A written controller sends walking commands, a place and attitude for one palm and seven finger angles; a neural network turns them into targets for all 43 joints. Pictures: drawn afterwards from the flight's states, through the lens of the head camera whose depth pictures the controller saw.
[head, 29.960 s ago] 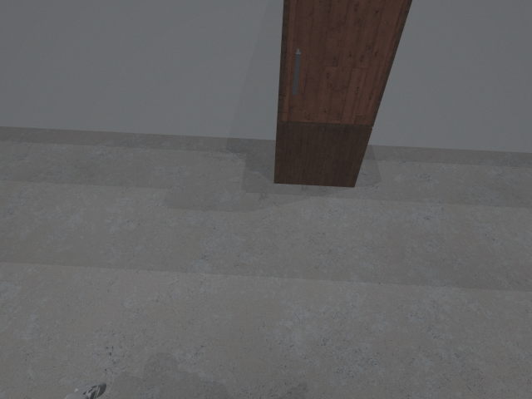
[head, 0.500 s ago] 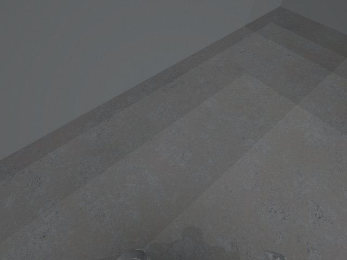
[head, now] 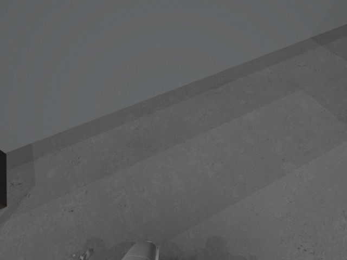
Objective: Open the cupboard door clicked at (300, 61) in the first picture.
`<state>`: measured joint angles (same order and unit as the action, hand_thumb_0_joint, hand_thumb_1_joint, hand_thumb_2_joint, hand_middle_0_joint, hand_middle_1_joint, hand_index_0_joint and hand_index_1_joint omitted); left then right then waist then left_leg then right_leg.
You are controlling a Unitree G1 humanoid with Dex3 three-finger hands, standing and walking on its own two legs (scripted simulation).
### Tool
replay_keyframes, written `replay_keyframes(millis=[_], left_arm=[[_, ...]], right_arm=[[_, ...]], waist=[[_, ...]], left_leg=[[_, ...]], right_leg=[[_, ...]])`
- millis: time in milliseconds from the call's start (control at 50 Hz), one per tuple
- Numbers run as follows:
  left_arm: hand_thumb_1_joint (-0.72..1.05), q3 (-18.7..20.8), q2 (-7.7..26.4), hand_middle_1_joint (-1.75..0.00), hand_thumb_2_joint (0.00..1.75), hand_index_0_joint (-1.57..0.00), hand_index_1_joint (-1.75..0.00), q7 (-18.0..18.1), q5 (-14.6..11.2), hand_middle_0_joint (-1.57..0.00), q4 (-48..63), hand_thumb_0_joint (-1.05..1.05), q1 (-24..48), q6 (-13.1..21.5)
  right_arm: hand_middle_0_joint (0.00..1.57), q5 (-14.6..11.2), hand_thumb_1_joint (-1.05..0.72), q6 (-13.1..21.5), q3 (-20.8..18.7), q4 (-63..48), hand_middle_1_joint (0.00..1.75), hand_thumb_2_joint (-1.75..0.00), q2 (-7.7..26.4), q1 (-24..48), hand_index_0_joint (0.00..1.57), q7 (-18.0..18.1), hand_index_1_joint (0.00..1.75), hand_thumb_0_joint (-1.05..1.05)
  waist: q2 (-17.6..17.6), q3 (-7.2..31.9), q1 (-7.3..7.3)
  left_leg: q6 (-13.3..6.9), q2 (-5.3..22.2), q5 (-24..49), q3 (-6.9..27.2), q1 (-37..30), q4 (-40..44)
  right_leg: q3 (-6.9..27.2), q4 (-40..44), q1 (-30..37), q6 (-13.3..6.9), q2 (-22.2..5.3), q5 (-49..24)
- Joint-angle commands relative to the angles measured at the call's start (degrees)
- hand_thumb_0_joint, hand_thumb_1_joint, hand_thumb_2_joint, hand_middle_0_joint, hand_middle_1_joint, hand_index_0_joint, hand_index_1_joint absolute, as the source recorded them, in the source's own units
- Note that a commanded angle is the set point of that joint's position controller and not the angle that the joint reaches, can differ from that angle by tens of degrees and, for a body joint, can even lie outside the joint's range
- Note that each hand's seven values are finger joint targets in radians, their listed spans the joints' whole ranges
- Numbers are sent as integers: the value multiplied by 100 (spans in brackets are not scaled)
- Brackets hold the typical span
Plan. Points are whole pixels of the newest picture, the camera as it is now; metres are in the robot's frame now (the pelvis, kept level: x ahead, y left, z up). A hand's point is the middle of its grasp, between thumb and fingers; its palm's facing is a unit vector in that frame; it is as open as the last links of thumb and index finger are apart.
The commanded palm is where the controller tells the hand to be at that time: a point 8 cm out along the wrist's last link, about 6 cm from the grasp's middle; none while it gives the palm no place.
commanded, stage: turn to face it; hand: left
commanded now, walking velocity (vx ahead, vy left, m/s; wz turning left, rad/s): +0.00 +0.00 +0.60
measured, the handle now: out of the picture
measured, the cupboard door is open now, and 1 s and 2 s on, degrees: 43 43 43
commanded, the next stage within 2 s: take the last steps up to it in 1.82 s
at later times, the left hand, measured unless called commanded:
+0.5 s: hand out of the picture +0.07 +0.24 -0.16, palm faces +0.30 -0.92 -0.26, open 7.4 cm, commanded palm none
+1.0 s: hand out of the picture -0.01 +0.14 -0.17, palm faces +0.59 -0.77 -0.23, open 7.4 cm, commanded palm none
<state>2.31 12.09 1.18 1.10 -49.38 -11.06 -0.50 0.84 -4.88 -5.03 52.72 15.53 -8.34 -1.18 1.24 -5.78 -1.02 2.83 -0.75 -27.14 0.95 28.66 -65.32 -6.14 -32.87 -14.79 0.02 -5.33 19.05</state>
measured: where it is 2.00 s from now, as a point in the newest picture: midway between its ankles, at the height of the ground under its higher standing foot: outside the picture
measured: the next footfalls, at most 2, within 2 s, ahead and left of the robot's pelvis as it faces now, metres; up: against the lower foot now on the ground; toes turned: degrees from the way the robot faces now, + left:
left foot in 0.22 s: +0.05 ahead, +0.13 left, +0.00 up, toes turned +14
right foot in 0.62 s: +0.12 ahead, -0.14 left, +0.00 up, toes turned +20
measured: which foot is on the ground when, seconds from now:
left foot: up 0.00-0.20, down 0.22-0.62, up 0.64-1.00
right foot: down 0.00-0.22, up 0.24-0.60, down 0.62-1.00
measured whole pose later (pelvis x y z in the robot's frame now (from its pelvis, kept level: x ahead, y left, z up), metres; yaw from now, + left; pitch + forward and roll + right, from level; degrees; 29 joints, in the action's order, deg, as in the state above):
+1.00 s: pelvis +0.07 -0.04 +0.00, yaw +36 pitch +0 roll +2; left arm 2.4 12.2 0.8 1.2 -51.5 -14.8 -0.5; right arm 0.6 -4.2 -3.8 51.8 14.5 -4.9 -1.8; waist -3.4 -7.2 0.6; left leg 2.5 0.4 -22.3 -5.2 20.4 -40.2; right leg -14.4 -33.5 -9.7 0.3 -8.3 23.0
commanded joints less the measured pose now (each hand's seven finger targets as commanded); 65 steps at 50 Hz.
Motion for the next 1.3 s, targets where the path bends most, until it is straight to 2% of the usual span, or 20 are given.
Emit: replay_keyframes(millis=[0,100,160,180,200,240,320,500,560,580,600,620,680,900,960,980,1020,1040,1120,1280], left_arm=[[90,279,1001,-30,90,-20,-30,87,33,-20,330,0,-261,121],[90,395,1275,-30,90,-20,-30,71,61,-20,192,0,-560,108],[90,422,1282,-30,90,-20,-30,26,-4,-20,210,0,-315,90],[90,387,1141,-30,90,-20,-30,-4,-45,-20,289,0,-256,62],[90,279,658,-30,90,-20,-30,-54,-89,-20,516,0,-63,29],[90,251,775,-30,90,-20,-30,6,-26,-20,764,0,360,-62],[90,312,749,-30,90,-20,-30,-74,23,-20,328,0,181,-139],[90,235,634,-30,90,-20,-30,-59,-40,-20,474,0,353,-109],[90,274,719,-30,90,-20,-30,-44,-67,-20,342,0,-221,-10],[90,350,1046,-30,90,-20,-30,2,-23,-20,283,0,-529,61],[90,462,1619,-30,90,-20,-30,55,69,-20,279,0,-612,99],[90,423,1678,-30,90,-20,-30,83,41,-20,330,0,-545,74],[90,236,999,-30,90,-20,-30,84,-12,-20,427,0,143,73],[90,370,1226,-30,90,-20,-30,62,55,-20,149,0,-588,109],[90,399,1276,-30,90,-20,-30,19,10,-20,138,0,-419,97],[90,395,1243,-30,90,-20,-30,-1,-31,-20,172,0,-305,86],[90,205,631,-30,90,-20,-30,-35,-77,-20,588,0,193,12],[90,237,826,-30,90,-20,-30,3,-34,-20,661,0,302,-67],[90,302,811,-30,90,-20,-30,-65,20,-20,321,0,133,-163],[90,251,668,-30,90,-20,-30,-76,-20,-20,413,0,132,-114]], right_arm=[[20,-34,-90,193,1,-562,30,-90,199,430,20,-47,30,0],[20,-51,-90,266,87,-634,30,-90,89,622,20,-66,30,0],[20,-16,-90,325,23,-504,30,-90,312,-20,20,-39,30,0],[20,18,-90,359,-72,-387,30,-90,671,-470,20,-22,30,0],[20,70,-90,395,-261,-339,30,-90,1381,-927,20,29,30,0],[20,57,-90,339,-219,-299,30,-90,1455,-1000,20,121,30,0],[20,48,-90,423,-54,-522,30,-90,909,-112,20,236,30,0],[20,79,-90,384,-143,-453,30,-90,1014,-186,20,187,30,0],[20,17,-90,344,-177,-541,30,-90,941,77,20,184,30,0],[20,-45,-90,350,-155,-595,30,-90,683,104,20,159,30,0],[20,-68,-90,365,-99,-734,30,-90,283,61,20,132,30,0],[20,-25,-90,329,-147,-756,30,-90,537,142,20,114,30,0],[20,22,-90,197,-138,-446,30,-90,431,64,20,35,30,0],[20,-36,-90,243,77,-601,30,-90,122,686,20,-60,30,0],[20,-11,-90,293,41,-525,30,-90,281,208,20,-24,30,0],[20,17,-90,328,-19,-411,30,-90,474,-262,20,-14,30,0],[20,38,-90,354,-269,-289,30,-90,1515,-1049,20,67,30,0],[20,32,-90,326,-230,-234,30,-90,1471,-1038,20,116,30,0],[20,67,-90,382,-67,-558,30,-90,991,124,20,223,30,0],[20,82,-90,354,-139,-528,30,-90,1034,70,20,168,30,0]], waist=[[-1414,733,201],[-1250,792,361],[-1059,1004,-32],[-223,1283,-293],[1701,1400,-547],[857,1251,-450],[856,778,14],[865,885,-2],[726,1080,285],[-121,1226,441],[-1990,1172,480],[-1766,1097,485],[-1491,508,40],[-1239,732,364],[-1138,885,46],[-756,1116,-244],[1640,1393,-607],[872,1386,-520],[995,669,21],[820,770,57]], left_leg=[[133,199,99,-314,318,689],[20,95,203,-719,-349,2252],[-125,5,1307,-767,-1557,3622],[-344,455,2403,-200,-2642,3987],[-1277,2261,4614,2313,-3376,4295],[-1849,2562,4413,2160,-2820,4292],[-1171,1429,3243,1373,-1861,4585],[-1187,1207,3119,1621,-1656,4346],[-884,883,3025,1648,-1043,3756],[-553,470,1966,1345,-306,3129],[-34,-440,-311,156,662,1702],[-42,-196,-1021,276,507,355],[52,172,5,220,718,-723],[16,85,188,-698,-264,2179],[-127,-55,1002,-837,-1299,3265],[-251,63,1880,-659,-2173,3848],[-1650,2443,5539,2548,-3346,4254],[-1886,2583,5065,2273,-3137,4216],[-1252,1480,2667,1441,-1601,4624],[-1144,1136,2397,1594,-1382,4436]], right_leg=[[455,1019,1272,-563,-1239,-3695],[290,635,1422,-605,-1508,-4095],[-159,-246,877,-222,-1367,-3677],[-388,-1179,-16,72,-1139,-2577],[-441,-2654,-1809,552,-186,1558],[558,-3484,-2032,423,-224,1787],[706,-3487,-1778,481,-89,438],[491,-1213,-771,469,357,613],[390,492,607,404,526,-381],[1027,1372,1530,258,-152,-675],[2695,1760,1889,-398,-1847,-1356],[2852,1726,1120,-913,-2480,-1953],[1342,1322,749,-705,-1398,-2713],[241,675,1521,-621,-1518,-4282],[-144,-44,1058,-324,-1433,-4155],[-355,-836,537,-90,-1331,-3681],[-106,-3242,-1954,499,-93,2006],[542,-3547,-2026,402,-225,1940],[717,-3248,-1594,439,-134,671],[411,-1220,-645,441,373,547]])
